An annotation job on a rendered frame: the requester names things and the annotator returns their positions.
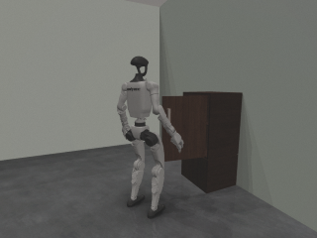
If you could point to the robot right hand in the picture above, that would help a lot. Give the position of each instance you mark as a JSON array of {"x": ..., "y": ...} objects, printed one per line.
[{"x": 177, "y": 141}]

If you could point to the left robot thigh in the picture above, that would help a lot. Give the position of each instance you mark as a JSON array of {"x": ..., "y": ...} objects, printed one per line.
[{"x": 139, "y": 150}]

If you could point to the left robot forearm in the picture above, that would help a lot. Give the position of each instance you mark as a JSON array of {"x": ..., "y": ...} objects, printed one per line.
[{"x": 123, "y": 117}]

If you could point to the robot left hand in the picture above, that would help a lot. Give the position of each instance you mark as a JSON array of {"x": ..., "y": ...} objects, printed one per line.
[{"x": 125, "y": 129}]

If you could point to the humanoid robot head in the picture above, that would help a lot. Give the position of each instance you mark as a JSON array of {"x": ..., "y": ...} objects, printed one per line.
[{"x": 138, "y": 62}]

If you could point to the left robot upper arm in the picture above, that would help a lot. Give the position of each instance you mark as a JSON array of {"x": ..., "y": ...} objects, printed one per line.
[{"x": 123, "y": 97}]

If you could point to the handle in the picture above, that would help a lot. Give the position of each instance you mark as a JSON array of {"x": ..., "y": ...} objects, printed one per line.
[{"x": 168, "y": 114}]

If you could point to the cupboard door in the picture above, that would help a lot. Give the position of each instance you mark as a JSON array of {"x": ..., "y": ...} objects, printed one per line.
[{"x": 188, "y": 116}]

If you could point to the right robot upper arm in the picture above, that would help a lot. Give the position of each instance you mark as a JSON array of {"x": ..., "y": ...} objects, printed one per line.
[{"x": 153, "y": 88}]

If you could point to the right robot forearm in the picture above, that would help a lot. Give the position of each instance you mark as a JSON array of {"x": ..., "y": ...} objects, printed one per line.
[{"x": 165, "y": 122}]

